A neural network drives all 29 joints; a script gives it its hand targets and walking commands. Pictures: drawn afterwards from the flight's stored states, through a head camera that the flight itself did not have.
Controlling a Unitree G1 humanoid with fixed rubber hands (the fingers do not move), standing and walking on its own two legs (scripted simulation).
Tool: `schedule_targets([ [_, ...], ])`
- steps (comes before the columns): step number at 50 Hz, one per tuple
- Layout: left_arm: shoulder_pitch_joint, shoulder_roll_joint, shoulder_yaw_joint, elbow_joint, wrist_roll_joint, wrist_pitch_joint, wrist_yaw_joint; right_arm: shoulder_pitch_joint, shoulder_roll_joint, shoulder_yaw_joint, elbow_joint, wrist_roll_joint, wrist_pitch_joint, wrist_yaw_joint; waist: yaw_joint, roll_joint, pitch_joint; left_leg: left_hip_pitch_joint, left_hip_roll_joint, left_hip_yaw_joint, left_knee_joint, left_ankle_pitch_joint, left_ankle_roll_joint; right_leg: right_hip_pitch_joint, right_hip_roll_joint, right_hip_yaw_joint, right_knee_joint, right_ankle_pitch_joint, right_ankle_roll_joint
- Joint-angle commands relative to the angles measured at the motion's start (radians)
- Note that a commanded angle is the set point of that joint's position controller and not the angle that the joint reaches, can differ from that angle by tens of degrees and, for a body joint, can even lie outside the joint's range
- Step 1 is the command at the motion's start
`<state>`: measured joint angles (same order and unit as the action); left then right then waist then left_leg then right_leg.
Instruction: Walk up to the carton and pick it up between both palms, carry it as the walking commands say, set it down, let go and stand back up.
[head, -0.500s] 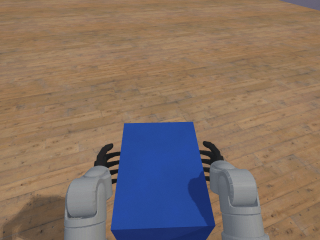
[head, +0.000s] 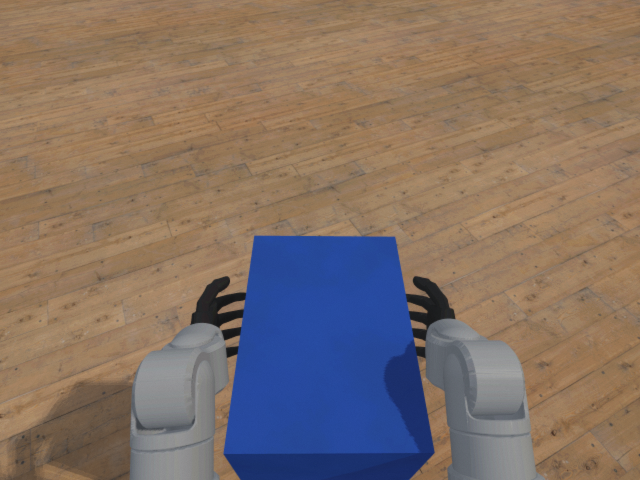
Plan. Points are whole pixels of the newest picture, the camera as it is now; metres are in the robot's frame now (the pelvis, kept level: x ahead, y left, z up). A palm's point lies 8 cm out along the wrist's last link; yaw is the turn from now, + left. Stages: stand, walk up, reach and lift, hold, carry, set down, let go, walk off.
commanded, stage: carry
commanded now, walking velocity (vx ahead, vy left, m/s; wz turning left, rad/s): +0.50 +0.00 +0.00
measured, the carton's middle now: (323, 372) +0.27 +0.01 +0.01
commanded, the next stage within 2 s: none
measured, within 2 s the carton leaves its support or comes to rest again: neither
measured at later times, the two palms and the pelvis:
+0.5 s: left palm (244, 170) +0.61 +0.14 +0.07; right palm (395, 174) +0.60 -0.12 +0.06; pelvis +0.33 +0.01 +0.00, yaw -1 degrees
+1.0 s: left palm (252, 72) +0.99 +0.16 +0.07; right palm (360, 69) +1.01 -0.10 +0.07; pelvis +0.71 +0.01 -0.01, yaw +0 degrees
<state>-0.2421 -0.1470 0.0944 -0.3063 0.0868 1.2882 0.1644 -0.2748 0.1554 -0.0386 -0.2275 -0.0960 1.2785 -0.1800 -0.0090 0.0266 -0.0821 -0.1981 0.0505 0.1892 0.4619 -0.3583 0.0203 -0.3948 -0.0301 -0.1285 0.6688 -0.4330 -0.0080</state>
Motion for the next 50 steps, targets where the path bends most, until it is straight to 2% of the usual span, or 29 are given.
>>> schedule_targets([
  [1, -0.505, -1.024, -0.657, -0.089, -0.412, -0.050, -0.257, -0.582, 0.985, 0.619, -0.263, 0.406, -0.049, 0.265, 0.056, -0.159, -0.496, -0.176, 0.058, -0.025, 0.402, 0.527, -0.025, 0.710, -0.182, 0.288, -0.338, 0.333, -0.122],
  [2, -0.530, -1.012, -0.664, -0.080, -0.415, -0.055, -0.253, -0.612, 0.991, 0.629, -0.279, 0.423, -0.048, 0.271, 0.045, -0.327, -0.428, -0.503, -0.053, -0.025, 0.517, -0.018, -0.038, 0.877, -0.332, 0.519, -0.329, 0.667, -0.219],
  [3, -0.503, -1.007, -0.666, -0.060, -0.406, -0.055, -0.255, -0.622, 1.005, 0.641, -0.255, 0.441, -0.043, 0.277, 0.046, -0.270, -0.392, -0.623, -0.058, -0.104, 0.592, -0.243, -0.015, 0.918, -0.374, 0.593, -0.293, 0.828, -0.283],
  [6, -0.536, -1.028, -0.674, -0.095, -0.399, -0.069, -0.247, -0.618, 1.009, 0.660, -0.238, 0.456, -0.047, 0.286, 0.053, -0.124, -0.343, -0.668, 0.027, -0.154, 0.493, -0.272, -0.013, 0.834, -0.395, 0.460, -0.314, 0.681, -0.251],
  [9, -0.612, -1.026, -0.712, -0.151, -0.444, -0.070, -0.251, -0.596, 1.022, 0.648, -0.225, 0.436, -0.050, 0.276, 0.047, -0.162, -0.300, -0.530, 0.011, -0.101, 0.226, -0.068, -0.018, 0.728, -0.319, 0.258, -0.296, 0.709, -0.155],
  [12, -0.581, -1.001, -0.717, -0.168, -0.443, -0.062, -0.255, -0.505, 1.032, 0.617, -0.197, 0.412, -0.048, 0.270, 0.000, -0.167, -0.350, -0.008, -0.090, 0.029, -0.088, 0.243, 0.013, 0.465, -0.175, -0.021, -0.095, 1.019, -0.041],
  [13, -0.573, -0.983, -0.710, -0.176, -0.432, -0.056, -0.257, -0.479, 1.022, 0.609, -0.204, 0.409, -0.048, 0.271, -0.030, -0.115, -0.416, 0.282, -0.057, -0.030, -0.071, 0.306, 0.054, 0.264, -0.134, -0.069, 0.078, 0.968, 0.009],
  [14, -0.592, -0.974, -0.715, -0.196, -0.431, -0.049, -0.259, -0.454, 1.012, 0.594, -0.187, 0.405, -0.048, 0.272, -0.048, 0.127, -0.471, 0.558, 0.144, -0.328, -0.068, 0.402, 0.148, -0.058, -0.044, -0.107, 0.342, 0.659, 0.058],
  [15, -0.564, -0.973, -0.723, -0.152, -0.436, -0.035, -0.271, -0.421, 0.999, 0.574, -0.121, 0.396, -0.050, 0.269, -0.017, 0.329, -0.452, 0.719, 0.347, -0.689, -0.127, 0.678, 0.289, -0.335, 0.091, -0.016, 0.532, -0.043, 0.061],
  [16, -0.616, -0.963, -0.743, -0.165, -0.473, -0.028, -0.282, -0.406, 0.987, 0.557, -0.105, 0.389, -0.058, 0.264, -0.026, 0.249, -0.421, 0.710, 0.377, -0.681, -0.053, 0.824, 0.348, -0.386, 0.034, 0.127, 0.595, -0.159, 0.015],
  [20, -0.581, -1.014, -0.720, -0.123, -0.475, -0.058, -0.293, -0.491, 1.020, 0.602, -0.197, 0.397, -0.080, 0.256, -0.023, 0.045, -0.251, 0.562, 0.334, -0.493, -0.112, 0.743, 0.202, -0.476, -0.057, 0.117, 0.373, -0.054, 0.004],
  [23, -0.550, -1.030, -0.673, -0.109, -0.451, -0.069, -0.277, -0.579, 1.025, 0.632, -0.255, 0.430, -0.080, 0.259, -0.009, 0.094, -0.240, 0.415, 0.269, -0.276, -0.094, 0.684, 0.140, -0.252, -0.015, 0.014, 0.007, 0.029, 0.004],
  [26, -0.536, -1.024, -0.675, -0.141, -0.423, -0.083, -0.251, -0.593, 1.001, 0.657, -0.305, 0.454, -0.076, 0.271, 0.018, 0.157, -0.354, 0.208, 0.145, -0.023, 0.117, 0.998, 0.038, 0.267, 0.112, -0.130, -0.268, 0.319, -0.022],
  [27, -0.520, -1.024, -0.672, -0.141, -0.413, -0.083, -0.246, -0.594, 0.995, 0.658, -0.299, 0.457, -0.070, 0.276, 0.041, 0.102, -0.430, 0.009, 0.110, -0.004, 0.257, 0.901, 0.001, 0.557, 0.054, -0.029, -0.236, 0.391, -0.057],
  [28, -0.505, -1.001, -0.663, -0.142, -0.401, -0.085, -0.242, -0.615, 0.984, 0.657, -0.310, 0.458, -0.062, 0.280, 0.071, -0.113, -0.516, -0.242, 0.052, -0.025, 0.502, 0.573, -0.019, 0.800, -0.164, 0.269, -0.222, 0.459, -0.140],
  [29, -0.520, -0.976, -0.660, -0.111, -0.392, -0.078, -0.242, -0.586, 0.974, 0.651, -0.275, 0.451, -0.050, 0.289, 0.041, -0.305, -0.501, -0.452, -0.081, -0.069, 0.677, -0.089, -0.029, 0.907, -0.355, 0.600, -0.286, 0.637, -0.240],
  [30, -0.473, -0.979, -0.651, -0.067, -0.369, -0.077, -0.242, -0.592, 0.980, 0.657, -0.238, 0.463, -0.044, 0.296, 0.041, -0.259, -0.466, -0.529, -0.079, -0.164, 0.800, -0.229, 0.000, 0.897, -0.380, 0.710, -0.275, 0.779, -0.308],
  [31, -0.436, -0.986, -0.639, -0.055, -0.347, -0.084, -0.237, -0.558, 0.975, 0.664, -0.229, 0.468, -0.047, 0.299, 0.043, -0.227, -0.452, -0.586, -0.051, -0.201, 0.854, -0.237, -0.004, 0.896, -0.397, 0.668, -0.236, 0.886, -0.322],
  [32, -0.451, -1.004, -0.642, -0.074, -0.352, -0.086, -0.235, -0.537, 0.981, 0.672, -0.207, 0.467, -0.050, 0.300, 0.048, -0.143, -0.410, -0.641, -0.008, -0.208, 0.825, -0.212, -0.009, 0.886, -0.383, 0.587, -0.233, 0.914, -0.290],
  [35, -0.518, -1.030, -0.687, -0.121, -0.402, -0.102, -0.244, -0.545, 0.998, 0.652, -0.202, 0.447, -0.064, 0.299, 0.049, -0.117, -0.382, -0.649, 0.066, -0.233, 0.564, -0.222, -0.012, 0.779, -0.376, 0.452, -0.259, 0.776, -0.232],
  [39, -0.560, -1.017, -0.719, -0.198, -0.451, -0.100, -0.249, -0.557, 1.004, 0.633, -0.265, 0.438, -0.087, 0.276, 0.035, -0.139, -0.352, -0.314, -0.021, -0.096, 0.105, 0.036, -0.013, 0.584, -0.249, 0.169, -0.243, 0.819, -0.115],
  [41, -0.578, -1.005, -0.733, -0.239, -0.465, -0.087, -0.253, -0.497, 1.013, 0.610, -0.279, 0.416, -0.087, 0.266, -0.017, -0.124, -0.418, 0.150, -0.073, -0.022, -0.105, 0.331, 0.025, 0.345, -0.142, -0.038, -0.024, 0.993, -0.013],
  [42, -0.596, -0.983, -0.742, -0.261, -0.466, -0.080, -0.256, -0.468, 1.003, 0.598, -0.272, 0.408, -0.085, 0.263, -0.049, -0.037, -0.483, 0.451, 0.030, -0.149, -0.050, 0.394, 0.089, 0.076, -0.085, -0.080, 0.170, 0.844, 0.036],
  [43, -0.597, -0.974, -0.749, -0.255, -0.467, -0.064, -0.261, -0.451, 0.985, 0.569, -0.236, 0.396, -0.081, 0.258, -0.037, 0.237, -0.521, 0.697, 0.259, -0.487, -0.059, 0.634, 0.203, -0.218, 0.032, -0.061, 0.380, 0.242, 0.059],
  [44, -0.613, -0.960, -0.758, -0.229, -0.491, -0.043, -0.277, -0.415, 0.962, 0.540, -0.165, 0.381, -0.079, 0.252, -0.025, 0.340, -0.514, 0.768, 0.378, -0.715, -0.069, 0.892, 0.320, -0.346, 0.089, 0.054, 0.562, -0.142, 0.037],
  [45, -0.615, -0.950, -0.767, -0.214, -0.503, -0.034, -0.287, -0.378, 0.951, 0.518, -0.132, 0.358, -0.076, 0.246, -0.033, 0.249, -0.482, 0.740, 0.389, -0.671, -0.028, 0.974, 0.341, -0.379, 0.034, 0.122, 0.616, -0.135, 0.012],
  [46, -0.560, -0.945, -0.758, -0.158, -0.491, -0.038, -0.292, -0.338, 0.959, 0.521, -0.109, 0.334, -0.070, 0.237, -0.035, 0.131, -0.376, 0.748, 0.352, -0.597, -0.035, 1.069, 0.260, -0.480, 0.035, 0.099, 0.593, -0.105, 0.013],
  [48, -0.520, -0.963, -0.746, -0.147, -0.490, -0.045, -0.295, -0.360, 0.973, 0.570, -0.149, 0.362, -0.083, 0.239, -0.040, 0.098, -0.377, 0.773, 0.368, -0.567, -0.011, 0.937, 0.260, -0.593, -0.054, 0.158, 0.481, -0.086, 0.012],
  [50, -0.534, -0.995, -0.702, -0.125, -0.465, -0.055, -0.295, -0.458, 1.015, 0.584, -0.189, 0.378, -0.087, 0.245, -0.030, 0.080, -0.291, 0.598, 0.326, -0.465, -0.071, 0.849, 0.197, -0.477, -0.039, 0.105, 0.288, -0.063, 0.003],
])
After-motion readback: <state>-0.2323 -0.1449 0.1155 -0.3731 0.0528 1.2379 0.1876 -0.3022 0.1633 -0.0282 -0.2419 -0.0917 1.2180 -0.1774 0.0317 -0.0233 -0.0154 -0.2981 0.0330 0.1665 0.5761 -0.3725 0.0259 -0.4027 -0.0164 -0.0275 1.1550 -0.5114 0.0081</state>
